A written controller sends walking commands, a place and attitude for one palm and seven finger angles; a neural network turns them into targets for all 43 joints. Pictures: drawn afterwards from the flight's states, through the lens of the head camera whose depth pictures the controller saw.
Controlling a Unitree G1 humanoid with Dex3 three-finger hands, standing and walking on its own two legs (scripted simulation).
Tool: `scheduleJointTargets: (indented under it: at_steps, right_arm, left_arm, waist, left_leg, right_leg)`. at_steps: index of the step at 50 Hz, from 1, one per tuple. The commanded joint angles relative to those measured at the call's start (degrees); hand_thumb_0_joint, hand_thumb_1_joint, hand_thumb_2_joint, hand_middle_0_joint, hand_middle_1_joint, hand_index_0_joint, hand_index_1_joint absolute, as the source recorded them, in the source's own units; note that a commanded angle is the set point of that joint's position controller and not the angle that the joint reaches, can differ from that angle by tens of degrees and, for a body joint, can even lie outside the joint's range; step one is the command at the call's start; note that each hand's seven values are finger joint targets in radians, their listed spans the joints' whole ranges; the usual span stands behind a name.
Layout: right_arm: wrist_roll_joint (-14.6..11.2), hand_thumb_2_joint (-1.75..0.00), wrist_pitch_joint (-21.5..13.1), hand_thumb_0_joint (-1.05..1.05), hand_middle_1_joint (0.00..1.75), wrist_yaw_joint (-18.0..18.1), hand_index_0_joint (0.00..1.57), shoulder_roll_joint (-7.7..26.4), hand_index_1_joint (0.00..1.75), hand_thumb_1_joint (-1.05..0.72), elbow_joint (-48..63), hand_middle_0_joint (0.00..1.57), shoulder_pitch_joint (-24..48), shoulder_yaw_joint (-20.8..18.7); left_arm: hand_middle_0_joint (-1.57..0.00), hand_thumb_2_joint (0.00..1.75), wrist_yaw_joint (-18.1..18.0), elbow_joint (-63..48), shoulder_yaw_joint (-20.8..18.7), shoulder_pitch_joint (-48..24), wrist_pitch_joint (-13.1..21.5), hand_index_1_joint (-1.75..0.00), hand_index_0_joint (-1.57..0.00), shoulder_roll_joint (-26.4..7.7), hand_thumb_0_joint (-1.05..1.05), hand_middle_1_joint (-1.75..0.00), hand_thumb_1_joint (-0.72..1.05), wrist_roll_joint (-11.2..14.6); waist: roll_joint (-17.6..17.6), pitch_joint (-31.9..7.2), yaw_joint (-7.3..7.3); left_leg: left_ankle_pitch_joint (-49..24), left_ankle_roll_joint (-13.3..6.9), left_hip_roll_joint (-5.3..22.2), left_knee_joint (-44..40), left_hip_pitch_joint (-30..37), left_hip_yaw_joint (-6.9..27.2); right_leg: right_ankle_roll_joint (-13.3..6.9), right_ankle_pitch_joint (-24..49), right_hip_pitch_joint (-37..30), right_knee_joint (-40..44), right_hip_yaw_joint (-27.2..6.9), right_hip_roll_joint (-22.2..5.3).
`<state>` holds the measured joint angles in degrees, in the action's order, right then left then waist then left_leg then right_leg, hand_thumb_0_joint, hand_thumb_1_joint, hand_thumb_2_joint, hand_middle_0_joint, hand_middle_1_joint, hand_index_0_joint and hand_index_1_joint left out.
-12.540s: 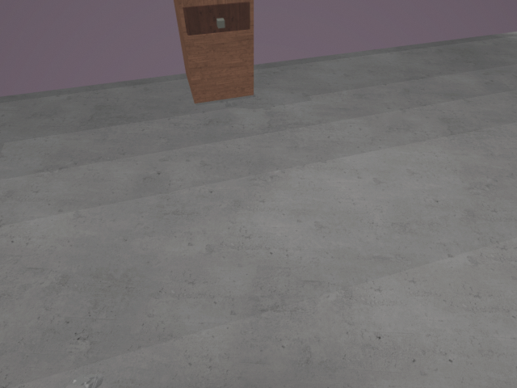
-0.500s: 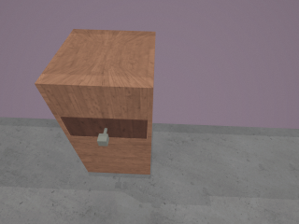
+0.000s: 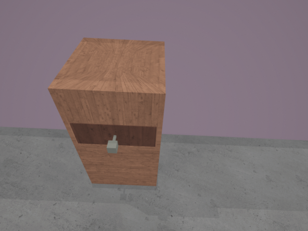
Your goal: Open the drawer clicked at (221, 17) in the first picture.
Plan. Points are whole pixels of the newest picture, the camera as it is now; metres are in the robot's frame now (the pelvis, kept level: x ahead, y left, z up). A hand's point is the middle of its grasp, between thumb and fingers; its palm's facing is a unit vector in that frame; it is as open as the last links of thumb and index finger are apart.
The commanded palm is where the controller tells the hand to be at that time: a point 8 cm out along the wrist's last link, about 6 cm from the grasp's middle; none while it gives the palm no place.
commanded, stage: come to a stop and stand still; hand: left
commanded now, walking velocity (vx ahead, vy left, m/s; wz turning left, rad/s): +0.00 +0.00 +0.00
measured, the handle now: (113, 143) +0.53 +0.22 -0.23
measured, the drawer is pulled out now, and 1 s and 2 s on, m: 0.00 0.00 0.00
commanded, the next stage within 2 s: look again from close up in 0.46 s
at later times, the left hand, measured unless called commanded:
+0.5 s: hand out of the picture -0.04 +0.18 -0.17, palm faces +0.02 -0.99 -0.14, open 7.4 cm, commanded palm none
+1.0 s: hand out of the picture -0.03 +0.17 -0.17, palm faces +0.03 -0.99 -0.13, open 7.4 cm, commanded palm none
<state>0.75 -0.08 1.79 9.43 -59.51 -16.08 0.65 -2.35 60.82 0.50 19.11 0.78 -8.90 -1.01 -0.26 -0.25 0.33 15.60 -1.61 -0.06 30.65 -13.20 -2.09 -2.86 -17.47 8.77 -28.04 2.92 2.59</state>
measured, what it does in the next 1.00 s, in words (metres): stands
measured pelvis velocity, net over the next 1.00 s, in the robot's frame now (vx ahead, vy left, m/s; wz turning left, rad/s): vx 0.00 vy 0.02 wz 0.00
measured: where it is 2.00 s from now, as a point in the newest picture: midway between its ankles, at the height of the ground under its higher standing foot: outside the picture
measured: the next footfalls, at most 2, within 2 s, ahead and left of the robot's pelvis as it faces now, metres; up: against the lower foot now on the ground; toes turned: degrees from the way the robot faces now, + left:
none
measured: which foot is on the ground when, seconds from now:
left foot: down 0.00-1.00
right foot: down 0.00-1.00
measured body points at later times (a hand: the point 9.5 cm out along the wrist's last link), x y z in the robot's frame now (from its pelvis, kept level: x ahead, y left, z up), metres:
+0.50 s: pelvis -0.01 +0.03 +0.00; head +0.00 +0.03 +0.45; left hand -0.04 +0.23 -0.16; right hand -0.03 -0.19 -0.15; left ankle +0.01 +0.10 -0.74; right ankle -0.02 -0.09 -0.74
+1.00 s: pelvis +0.00 +0.02 +0.01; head +0.00 +0.04 +0.46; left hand -0.03 +0.22 -0.16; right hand -0.01 -0.19 -0.15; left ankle +0.01 +0.10 -0.74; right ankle -0.02 -0.09 -0.74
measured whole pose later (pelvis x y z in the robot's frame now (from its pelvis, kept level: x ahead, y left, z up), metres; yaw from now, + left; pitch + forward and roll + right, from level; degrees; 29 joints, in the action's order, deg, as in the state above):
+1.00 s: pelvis +0.00 +0.02 +0.01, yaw +0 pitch -1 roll +0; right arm 0.4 -1.0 1.6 7.2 -64.4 -18.0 1.7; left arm -2.2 63.8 1.0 20.5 1.0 -6.7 -0.9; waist -1.3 0.7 0.3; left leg 12.4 -3.7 -2.5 24.8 -11.4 -3.3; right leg -0.6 -15.3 8.2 -24.6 1.8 0.2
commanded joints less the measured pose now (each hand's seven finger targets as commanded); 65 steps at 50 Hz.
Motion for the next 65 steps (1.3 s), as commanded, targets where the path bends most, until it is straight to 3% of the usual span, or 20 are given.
scheduleJointTargets:
  at_steps: [1,7,13,19,22,41,59,60,61,62,63,64,65]
  right_arm:
    - [0.39,-0.90,-0.68,0.00,0.30,-0.13,0.20,5.61,0.30,-0.90,2.40,0.20,-3.21,-0.57]
    - [0.31,-0.90,-1.10,0.00,0.30,-0.22,0.20,5.87,0.30,-0.90,1.77,0.20,-3.98,-0.41]
    - [0.18,-0.90,-1.27,0.00,0.30,-0.17,0.20,5.55,0.30,-0.90,0.13,0.20,-5.22,-0.30]
    - [0.06,-0.90,-1.33,0.00,0.30,-0.10,0.20,4.73,0.30,-0.90,-1.27,0.20,-6.00,-0.37]
    - [-0.09,-0.90,-1.61,0.00,0.30,0.00,0.20,4.17,0.30,-0.90,-1.85,0.20,-6.00,-0.27]
    - [-0.20,-0.90,-1.53,0.00,0.30,0.21,0.20,3.30,0.30,-0.90,-3.32,0.20,-5.32,-0.11]
    - [-0.12,-0.90,-1.58,0.00,0.30,0.28,0.20,3.05,0.30,-0.90,-4.07,0.20,-6.20,0.01]
    - [-0.61,-0.90,-2.17,0.00,0.30,-0.38,0.20,5.50,0.30,-0.90,0.30,0.20,-0.12,-0.15]
    - [-4.72,-0.90,-9.68,0.00,0.30,1.67,0.20,14.70,0.30,-0.90,23.23,0.20,-1.71,-1.27]
    - [-4.17,-0.90,-15.82,0.00,0.30,4.27,0.20,10.56,0.30,-0.90,17.87,0.20,4.49,-0.40]
    - [-5.10,-0.90,-18.17,0.00,0.30,4.06,0.20,7.65,0.30,-0.90,17.73,0.20,3.74,-1.64]
    - [-5.86,-0.90,-18.75,0.00,0.30,4.22,0.20,7.34,0.30,-0.90,17.23,0.20,2.55,-1.49]
    - [-5.67,-0.90,-19.89,0.00,0.30,3.81,0.20,9.14,0.30,-0.90,21.19,0.20,4.05,-2.32]
  left_arm:
    - [-0.20,0.90,0.03,-2.30,-0.43,4.38,0.07,-0.30,-0.20,-4.40,0.00,-0.30,0.90,0.15]
    - [-0.20,0.90,0.18,-2.44,-0.40,4.56,0.13,-0.30,-0.20,-4.49,0.00,-0.30,0.90,0.19]
    - [-0.20,0.90,0.15,-1.54,-0.29,4.90,0.03,-0.30,-0.20,-3.87,0.00,-0.30,0.90,0.21]
    - [-0.20,0.90,0.02,-0.13,-0.14,5.96,0.22,-0.30,-0.20,-2.84,0.00,-0.30,0.90,0.19]
    - [-0.20,0.90,-0.08,0.60,-0.07,6.72,0.50,-0.30,-0.20,-2.49,0.00,-0.30,0.90,0.26]
    - [-0.20,0.90,-0.17,2.13,0.14,7.35,0.52,-0.30,-0.20,-1.42,0.00,-0.30,0.90,0.21]
    - [-0.20,0.90,-0.11,2.08,0.04,7.23,0.51,-0.30,-0.20,-1.24,0.00,-0.30,0.90,0.33]
    - [-0.20,0.90,-2.07,3.01,0.21,7.48,2.04,-0.30,-0.20,-3.99,0.00,-0.30,0.90,-0.90]
    - [-0.20,0.89,-2.81,-87.80,5.91,-35.07,10.33,-0.32,-0.20,-16.82,0.00,-0.32,0.88,-4.44]
    - [-0.20,0.88,-8.00,-72.25,0.69,-15.11,6.09,-0.33,-0.20,-15.84,0.00,-0.33,0.85,-5.97]
    - [-0.21,0.87,-10.74,-64.82,4.72,1.70,-2.29,-0.34,-0.21,-7.82,0.00,-0.34,0.83,-5.60]
    - [-0.21,0.86,-11.47,-62.26,10.52,3.68,-4.57,-0.36,-0.21,-0.75,0.00,-0.36,0.81,-7.74]
    - [-0.21,0.85,-12.40,-68.37,12.10,0.30,-4.13,-0.37,-0.21,-1.61,0.00,-0.37,0.78,-11.11]
  waist:
    - [1.31,7.11,0.06]
    - [0.19,5.04,0.35]
    - [1.72,5.34,0.26]
    - [0.55,5.02,0.08]
    - [-0.20,3.53,0.06]
    - [0.22,6.04,-0.09]
    - [0.04,5.24,-0.06]
    - [1.99,9.07,1.38]
    - [18.18,-20.71,-5.75]
    - [22.36,-21.00,-0.28]
    - [13.25,-9.92,-0.91]
    - [8.03,-4.28,-1.58]
    - [5.78,0.74,-1.71]
  left_leg:
    - [1.76,-1.95,5.90,-10.46,-4.70,8.41]
    - [1.13,-2.27,6.05,-11.79,-4.52,8.89]
    - [1.96,-2.46,6.35,-13.62,-4.31,9.58]
    - [1.13,-2.43,6.35,-13.80,-2.90,8.95]
    - [-4.02,-2.42,5.96,-12.25,-0.82,7.85]
    - [-5.32,-2.00,5.58,-12.36,-0.01,7.16]
    - [-5.98,-1.83,5.82,-12.82,0.83,7.04]
    - [-14.04,0.13,5.94,-2.79,-3.07,5.12]
    - [-15.55,-0.55,1.71,-9.26,15.33,4.17]
    - [-14.83,1.98,5.04,-9.67,17.35,6.25]
    - [-2.85,3.29,4.78,-14.12,6.96,8.41]
    - [0.86,1.45,3.26,-11.85,2.24,7.54]
    - [3.58,0.42,2.49,-8.98,-2.46,7.49]
  right_leg:
    - [-0.69,0.71,4.64,6.20,-6.59,-6.45]
    - [-0.36,2.82,2.64,5.50,-6.04,-6.95]
    - [-0.05,3.38,2.41,5.11,-5.23,-6.79]
    - [0.15,4.53,2.77,5.55,-5.32,-7.13]
    - [0.23,6.86,2.30,6.01,-5.71,-7.71]
    - [0.54,6.76,3.38,7.79,-5.90,-8.05]
    - [0.57,7.20,2.84,7.90,-5.89,-7.85]
    - [1.07,15.51,6.48,8.44,-7.42,-9.50]
    - [-0.51,11.74,5.28,-0.03,-5.60,-2.50]
    - [-0.71,0.55,9.13,-6.84,-1.09,-2.62]
    - [0.71,-6.81,15.60,-10.13,0.10,-1.94]
    - [1.04,-3.77,16.12,-9.60,0.30,-2.15]
    - [0.91,-2.58,17.38,-7.10,0.25,-2.24]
